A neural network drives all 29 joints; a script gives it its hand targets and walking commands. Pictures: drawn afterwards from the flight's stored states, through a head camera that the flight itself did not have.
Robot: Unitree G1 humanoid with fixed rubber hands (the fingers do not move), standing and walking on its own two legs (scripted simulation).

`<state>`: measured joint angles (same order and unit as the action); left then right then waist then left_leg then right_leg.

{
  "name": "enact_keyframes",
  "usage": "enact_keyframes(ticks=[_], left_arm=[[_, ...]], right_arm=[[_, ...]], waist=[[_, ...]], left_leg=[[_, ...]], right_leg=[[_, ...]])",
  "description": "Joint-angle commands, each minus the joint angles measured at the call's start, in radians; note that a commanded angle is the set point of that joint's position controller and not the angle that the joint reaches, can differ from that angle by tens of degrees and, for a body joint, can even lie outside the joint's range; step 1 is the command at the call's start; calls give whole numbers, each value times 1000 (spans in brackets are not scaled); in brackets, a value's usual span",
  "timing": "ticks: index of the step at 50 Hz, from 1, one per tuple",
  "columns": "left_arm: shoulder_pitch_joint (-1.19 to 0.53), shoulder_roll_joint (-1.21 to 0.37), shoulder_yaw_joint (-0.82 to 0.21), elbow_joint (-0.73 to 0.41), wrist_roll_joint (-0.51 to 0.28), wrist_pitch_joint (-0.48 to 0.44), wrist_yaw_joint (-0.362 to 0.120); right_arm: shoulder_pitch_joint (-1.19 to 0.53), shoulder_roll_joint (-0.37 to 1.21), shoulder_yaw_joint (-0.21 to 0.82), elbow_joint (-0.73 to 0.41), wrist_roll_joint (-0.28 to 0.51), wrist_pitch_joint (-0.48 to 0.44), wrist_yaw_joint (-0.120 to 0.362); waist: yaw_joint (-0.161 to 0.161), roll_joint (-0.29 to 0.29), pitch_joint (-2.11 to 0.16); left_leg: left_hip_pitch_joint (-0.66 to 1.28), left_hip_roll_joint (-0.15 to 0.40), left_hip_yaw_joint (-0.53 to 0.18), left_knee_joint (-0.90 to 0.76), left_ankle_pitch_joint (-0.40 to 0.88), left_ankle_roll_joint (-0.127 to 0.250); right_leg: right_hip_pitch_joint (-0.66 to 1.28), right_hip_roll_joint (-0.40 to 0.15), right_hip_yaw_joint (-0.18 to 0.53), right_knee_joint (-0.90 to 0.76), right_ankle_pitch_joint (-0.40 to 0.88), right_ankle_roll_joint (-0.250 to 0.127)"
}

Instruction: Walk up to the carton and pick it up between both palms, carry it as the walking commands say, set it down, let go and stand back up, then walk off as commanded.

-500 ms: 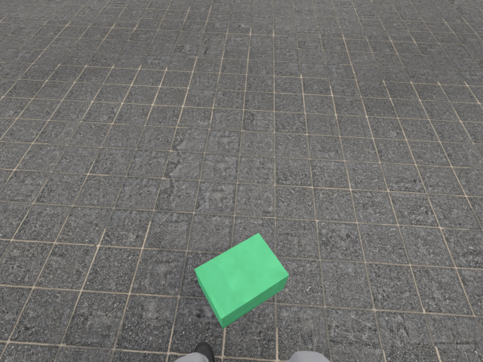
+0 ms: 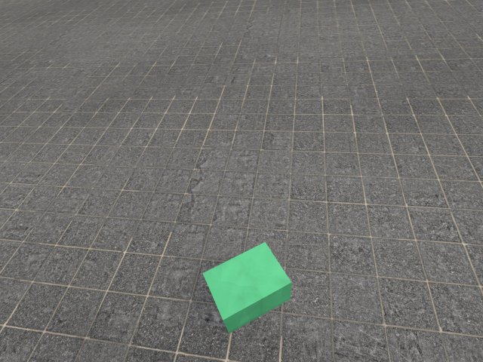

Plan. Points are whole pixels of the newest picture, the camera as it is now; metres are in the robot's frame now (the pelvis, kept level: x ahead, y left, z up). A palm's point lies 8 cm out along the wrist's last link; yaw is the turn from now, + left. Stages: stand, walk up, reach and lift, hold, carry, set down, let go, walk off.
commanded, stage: walk up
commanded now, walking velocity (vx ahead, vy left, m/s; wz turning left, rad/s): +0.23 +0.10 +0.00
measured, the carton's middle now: (247, 286) +0.54 +0.08 -0.71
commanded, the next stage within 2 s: none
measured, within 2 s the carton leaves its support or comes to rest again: neither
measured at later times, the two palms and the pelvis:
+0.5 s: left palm out of the picture -0.01 +0.35 -0.17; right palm out of the picture +0.12 -0.11 -0.14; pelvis +0.06 +0.12 -0.02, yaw +1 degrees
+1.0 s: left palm out of the picture +0.14 +0.37 -0.16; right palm out of the picture +0.07 -0.14 -0.12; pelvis +0.09 +0.12 -0.01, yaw +1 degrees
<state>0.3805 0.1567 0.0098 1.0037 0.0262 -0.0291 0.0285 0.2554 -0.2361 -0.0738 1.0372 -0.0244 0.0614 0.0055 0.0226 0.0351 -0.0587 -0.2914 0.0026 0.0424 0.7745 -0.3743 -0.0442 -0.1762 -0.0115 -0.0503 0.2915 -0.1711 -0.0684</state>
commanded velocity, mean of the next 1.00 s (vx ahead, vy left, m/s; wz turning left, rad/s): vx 0.10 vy -0.06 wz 0.00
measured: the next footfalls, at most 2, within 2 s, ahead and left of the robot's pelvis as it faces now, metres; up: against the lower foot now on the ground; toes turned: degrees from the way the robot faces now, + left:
left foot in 0.44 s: +0.12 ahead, +0.22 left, +0.00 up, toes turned +8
right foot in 1.20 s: +0.13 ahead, -0.11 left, +0.00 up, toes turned -3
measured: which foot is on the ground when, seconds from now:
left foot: up 0.00-0.42, down 0.44-1.00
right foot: down 0.00-0.44, up 0.46-1.00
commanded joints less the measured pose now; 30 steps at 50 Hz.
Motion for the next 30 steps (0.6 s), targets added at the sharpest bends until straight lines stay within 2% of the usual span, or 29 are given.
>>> enact_keyframes(ticks=[1, 2, 3, 5, 6, 7, 8, 9, 10, 11, 12, 13, 14, 15, 16, 17, 18, 19, 20, 21, 22, 23, 24, 25, 26, 27, 28, 29, 30], left_arm=[[195, 196, 70, 41, -1, -17, 9], [206, 184, 71, 56, -3, -11, 10], [198, 194, 65, 57, -2, -14, 17], [131, 163, 59, 49, 1, -22, 11], [139, 153, 59, 40, 2, -26, 11], [131, 175, 71, 49, -4, -25, 12], [111, 162, 63, 49, -1, -26, 3], [107, 174, 67, 43, 5, -23, -1], [116, 165, 62, 50, 11, -16, 3], [118, 134, 41, 36, 12, -18, -4], [129, 119, 40, 63, 11, -10, -3], [141, 140, 40, 67, 11, -5, -3], [121, 187, 52, 42, 19, -6, -12], [152, 166, 35, 47, 13, -4, -16], [106, 182, 45, 36, 8, 6, -14], [80, 176, 44, 29, 18, 2, -18], [127, 137, 26, 60, 15, 0, -11], [126, 124, 16, 33, 8, -5, -15], [116, 79, 4, 12, 7, 8, -12], [205, 34, 4, 38, -6, 27, 1], [216, 67, 14, 55, 2, 31, -2], [173, 66, 10, 63, 9, 36, -5], [104, 57, 7, 51, -7, 53, 6], [91, 75, 20, 42, -15, 59, -2], [68, 65, 14, 33, -21, 54, -7], [96, 48, 10, 67, -26, 56, -3], [110, 71, 12, 73, -27, 59, -8], [106, 50, 8, 74, -20, 73, -9], [70, 73, 14, 50, -33, 77, -6]], right_arm=[[-40, -61, -14, -33, -17, -28, 11], [-57, -70, -22, -38, -16, -21, 21], [-58, -61, -18, -49, -21, -26, 24], [-60, -22, -4, -37, -13, -30, 28], [-67, -32, -6, -53, -9, -41, 23], [-69, -8, 1, -50, -10, -40, 26], [-48, -17, -3, -39, -4, -47, 30], [-78, -18, 4, -63, 4, -47, 31], [-61, -17, 2, -44, -2, -40, 25], [-88, -6, 8, -83, 7, -50, 25], [-70, -2, 6, -78, 2, -62, 27], [-96, -7, 9, -89, -7, -70, 26], [-107, -7, 9, -72, -2, -65, 19], [-77, -3, 13, -84, -6, -64, 23], [-11, -8, -3, -75, 10, -80, 25], [82, -44, -2, -27, 12, -94, 9], [139, -71, -18, 1, 8, -97, -2], [222, -148, -35, 13, 6, -103, -10], [262, -187, -35, 14, -13, -113, -22], [108, -177, -18, -10, 13, -104, -33], [46, -72, 10, -37, 0, -111, -21], [67, -127, -4, -48, 3, -118, -27], [22, -103, 3, -37, 9, -117, -33], [64, -37, 25, -19, 16, -126, -43], [94, -33, 24, -4, 5, -125, -46], [62, -1, 47, -21, 5, -124, -45], [64, -5, 52, -21, 17, -129, -46], [72, -13, 46, -38, 15, -128, -44], [46, -21, 50, -47, 24, -128, -52]], waist=[[62, -79, 137], [63, -79, 137], [36, -86, 130], [38, -113, 104], [36, -100, 116], [33, -163, 108], [31, -227, 127], [27, -278, 172], [27, -255, 214], [28, -334, 164], [7, -339, 189], [22, -339, 208], [44, -259, 205], [38, -248, 231], [-12, -336, 161], [-32, -261, 92], [-57, -39, 61], [-111, 102, 23], [-109, 281, 70], [8, 258, 202], [29, 99, 123], [7, 65, 197], [4, 129, 249], [-9, 171, 179], [-19, 184, 159], [10, 188, 124], [18, 229, 126], [15, 252, 83], [23, 161, 61]], left_leg=[[-336, 46, -53, 112, 38, 3], [-282, 41, -56, 163, 75, 6], [-293, 64, -102, 161, 120, 10], [-272, 48, -49, 116, 113, -17], [-285, 55, -44, 97, 132, -13], [-291, 71, -45, 98, 125, -18], [-278, 70, -36, 82, 142, -25], [-246, 65, -10, 52, 144, -31], [-235, 55, -12, 80, 178, -41], [-156, 63, 7, -34, 151, -42], [-104, 55, 0, -62, 95, -31], [-53, 35, 49, -94, 79, -35], [-85, 38, 64, -137, 86, -35], [-80, 38, 66, -154, 92, -28], [47, 12, 101, -216, 111, -40], [136, -1, 114, -257, 187, -36], [236, 4, 108, -342, 94, -23], [308, 171, -95, -425, -22, -4], [224, 408, -401, -597, -196, 68], [80, 514, -436, -602, 427, 122], [75, 375, -304, -599, 168, 109], [85, 417, -325, -591, 314, 62], [34, 374, -221, -522, 730, 87], [73, 294, -107, -439, 1020, 35], [124, 279, -50, -412, 1115, 77], [139, 227, -14, -434, 1055, 86], [137, 207, 10, -445, 1041, 60], [179, 222, 0, -440, 1030, 45], [168, 205, -7, -449, 989, 45]], right_leg=[[228, -341, 404, -191, -420, -29], [141, -328, 391, -220, -449, 8], [136, -364, 430, -203, -401, 15], [160, -293, 305, -177, -313, -27], [158, -311, 324, -182, -270, -38], [147, -318, 281, -173, -291, -49], [118, -275, 221, -161, -289, -28], [33, -279, 200, -199, -340, -29], [-3, -275, 204, -193, -316, -21], [-28, -247, 178, -197, -322, -24], [-82, -208, 149, -173, -325, -25], [-154, -200, 141, -158, -344, -23], [-115, -254, 143, -148, -309, -29], [-122, -251, 146, -126, -286, -37], [-124, -165, 39, -15, -312, -22], [-122, -136, -36, 96, -220, -1], [-163, -127, -10, 203, -240, 6], [-278, -69, -69, 380, -271, 39], [-393, -52, -20, 588, -354, 69], [-344, -65, 30, 641, -398, 111], [-260, -99, 66, 673, -298, 79], [-319, -65, 39, 664, -285, 94], [-287, -99, 54, 667, -292, 94], [-237, -102, 65, 623, -253, 95], [-229, -66, 54, 596, -231, 88], [-193, -69, 46, 564, -166, 90], [-187, -43, 32, 571, -123, 84], [-173, -36, 24, 551, -94, 86], [-173, -15, 17, 549, -77, 84]])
